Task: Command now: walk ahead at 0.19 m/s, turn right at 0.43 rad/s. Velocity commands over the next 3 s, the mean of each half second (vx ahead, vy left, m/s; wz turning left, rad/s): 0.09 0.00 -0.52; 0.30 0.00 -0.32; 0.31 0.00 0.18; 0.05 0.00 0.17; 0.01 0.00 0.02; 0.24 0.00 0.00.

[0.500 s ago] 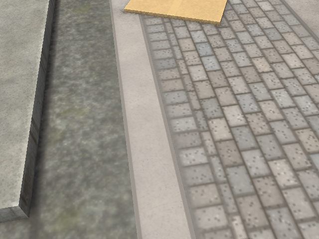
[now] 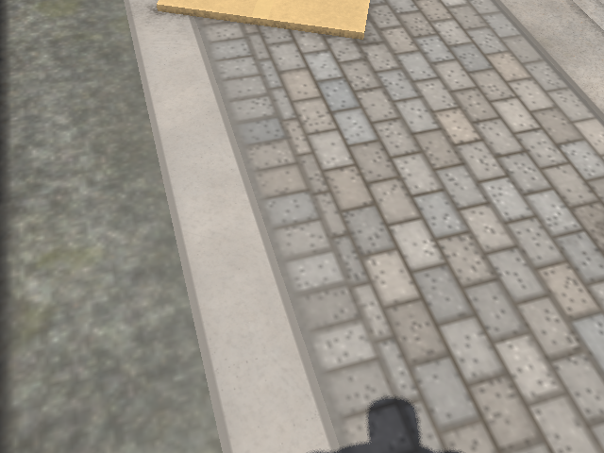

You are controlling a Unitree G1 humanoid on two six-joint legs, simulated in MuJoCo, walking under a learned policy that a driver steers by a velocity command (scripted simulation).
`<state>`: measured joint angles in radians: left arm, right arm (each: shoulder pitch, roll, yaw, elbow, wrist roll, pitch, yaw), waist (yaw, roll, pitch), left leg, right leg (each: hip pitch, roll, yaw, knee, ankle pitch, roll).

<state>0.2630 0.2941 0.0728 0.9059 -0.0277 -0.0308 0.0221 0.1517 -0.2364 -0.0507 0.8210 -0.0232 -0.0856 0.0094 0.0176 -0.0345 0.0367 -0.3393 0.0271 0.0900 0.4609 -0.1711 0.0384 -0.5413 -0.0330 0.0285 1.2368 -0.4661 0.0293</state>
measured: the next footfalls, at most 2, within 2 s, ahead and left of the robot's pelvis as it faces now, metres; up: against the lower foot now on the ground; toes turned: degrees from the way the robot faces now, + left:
right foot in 0.32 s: +0.14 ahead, -0.14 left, +0.02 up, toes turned -16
left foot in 0.72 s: +0.20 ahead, +0.08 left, +0.00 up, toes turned -26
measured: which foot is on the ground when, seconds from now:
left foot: down 0.00-0.34, up 0.36-0.70, down 0.72-1.00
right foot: up 0.00-0.30, down 0.32-0.72, up 0.74-1.00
